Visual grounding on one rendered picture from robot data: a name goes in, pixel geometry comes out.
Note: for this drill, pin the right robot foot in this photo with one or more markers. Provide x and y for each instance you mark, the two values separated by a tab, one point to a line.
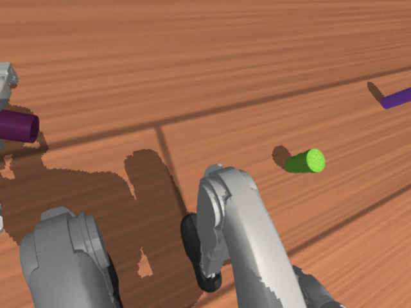
191	242

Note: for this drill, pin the left robot hand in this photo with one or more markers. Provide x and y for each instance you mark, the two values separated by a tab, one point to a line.
7	76

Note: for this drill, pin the left robot foot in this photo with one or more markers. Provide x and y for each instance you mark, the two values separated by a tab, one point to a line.
115	283

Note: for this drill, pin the right robot hand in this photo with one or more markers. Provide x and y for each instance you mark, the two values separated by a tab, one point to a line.
314	293

